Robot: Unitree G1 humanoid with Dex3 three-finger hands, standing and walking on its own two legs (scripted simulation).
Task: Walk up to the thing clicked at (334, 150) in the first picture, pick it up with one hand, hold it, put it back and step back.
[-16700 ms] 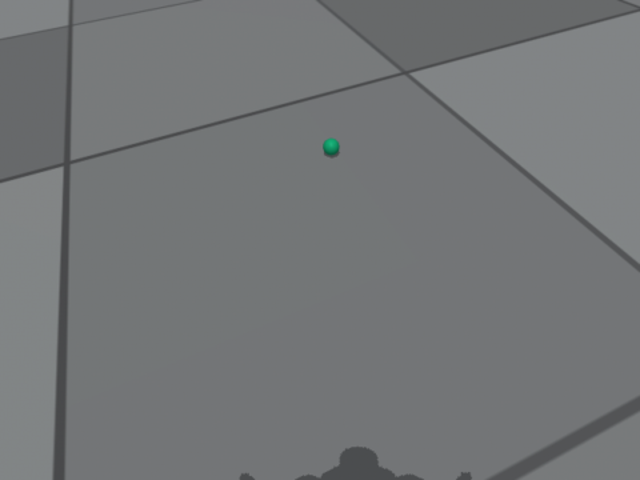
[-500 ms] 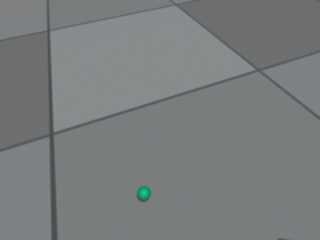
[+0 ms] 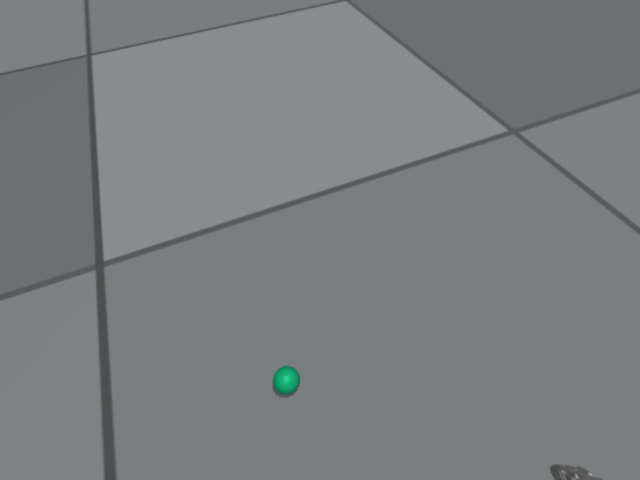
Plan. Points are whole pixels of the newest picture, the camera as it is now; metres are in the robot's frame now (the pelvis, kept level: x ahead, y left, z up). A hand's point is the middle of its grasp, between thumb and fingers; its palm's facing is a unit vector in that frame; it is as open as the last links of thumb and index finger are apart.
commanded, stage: stand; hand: left
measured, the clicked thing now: (286, 380) +0.49 +0.19 -0.74
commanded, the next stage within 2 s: none
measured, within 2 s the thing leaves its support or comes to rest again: neither
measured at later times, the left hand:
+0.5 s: hand out of the picture +0.05 +0.25 -0.16, palm faces -0.03 -0.94 -0.33, open 7.3 cm
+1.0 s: hand out of the picture +0.07 +0.24 -0.16, palm faces -0.03 -0.94 -0.34, open 7.3 cm
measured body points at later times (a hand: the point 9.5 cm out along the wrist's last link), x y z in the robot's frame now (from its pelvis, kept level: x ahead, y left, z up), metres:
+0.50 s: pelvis -0.01 -0.01 +0.00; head +0.00 -0.01 +0.45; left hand +0.05 +0.29 -0.13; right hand +0.05 -0.31 -0.13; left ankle +0.02 +0.13 -0.75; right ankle -0.03 -0.13 -0.75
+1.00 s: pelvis -0.01 -0.01 +0.00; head +0.01 -0.01 +0.45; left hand +0.07 +0.29 -0.13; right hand +0.06 -0.31 -0.13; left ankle +0.02 +0.13 -0.75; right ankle -0.03 -0.13 -0.75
